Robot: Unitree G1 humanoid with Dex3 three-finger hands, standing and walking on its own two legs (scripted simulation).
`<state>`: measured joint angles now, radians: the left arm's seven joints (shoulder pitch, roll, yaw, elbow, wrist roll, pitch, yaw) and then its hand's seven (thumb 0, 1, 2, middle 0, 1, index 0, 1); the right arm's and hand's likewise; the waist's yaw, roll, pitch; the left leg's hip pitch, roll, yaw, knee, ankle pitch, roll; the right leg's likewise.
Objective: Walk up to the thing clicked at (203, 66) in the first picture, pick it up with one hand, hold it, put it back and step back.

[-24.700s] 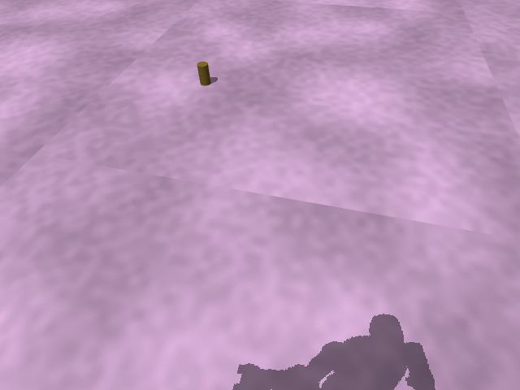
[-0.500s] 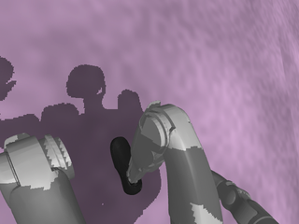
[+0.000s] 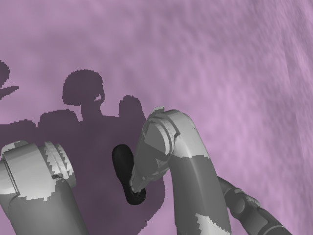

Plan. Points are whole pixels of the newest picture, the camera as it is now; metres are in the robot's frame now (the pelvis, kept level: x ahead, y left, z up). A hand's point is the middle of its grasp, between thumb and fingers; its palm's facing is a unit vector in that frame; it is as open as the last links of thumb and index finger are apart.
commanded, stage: open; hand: left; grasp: from the side
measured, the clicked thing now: out of the picture +0.47 +0.27 -0.22
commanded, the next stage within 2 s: withdraw in 0.06 s
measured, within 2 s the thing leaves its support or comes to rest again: rests again in 0.06 s
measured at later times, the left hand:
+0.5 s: hand out of the picture +0.47 +0.31 -0.13, palm faces +0.39 -0.92 -0.01, open 16.9 cm
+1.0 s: hand out of the picture +0.39 +0.41 -0.02, palm faces +0.34 -0.85 -0.41, open 17.0 cm
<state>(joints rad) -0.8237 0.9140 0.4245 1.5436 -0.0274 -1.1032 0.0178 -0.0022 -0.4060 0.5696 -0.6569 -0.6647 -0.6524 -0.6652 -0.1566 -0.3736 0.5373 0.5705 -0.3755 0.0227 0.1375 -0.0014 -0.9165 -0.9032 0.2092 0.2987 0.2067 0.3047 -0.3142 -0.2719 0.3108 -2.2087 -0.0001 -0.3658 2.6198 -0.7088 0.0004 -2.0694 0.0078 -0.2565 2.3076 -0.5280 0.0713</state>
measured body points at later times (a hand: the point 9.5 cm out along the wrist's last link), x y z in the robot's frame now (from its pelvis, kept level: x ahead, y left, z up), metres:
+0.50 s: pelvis +0.00 +0.00 +0.00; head +0.24 +0.18 +0.33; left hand +0.44 +0.36 -0.13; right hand +0.14 -0.26 -0.04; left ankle +0.08 +0.12 -0.26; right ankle +0.16 -0.12 -0.26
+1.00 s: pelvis +0.01 -0.01 +0.05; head +0.20 +0.11 +0.45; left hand +0.37 +0.45 +0.00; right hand +0.16 -0.25 -0.05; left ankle +0.08 +0.12 -0.26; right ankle +0.16 -0.12 -0.26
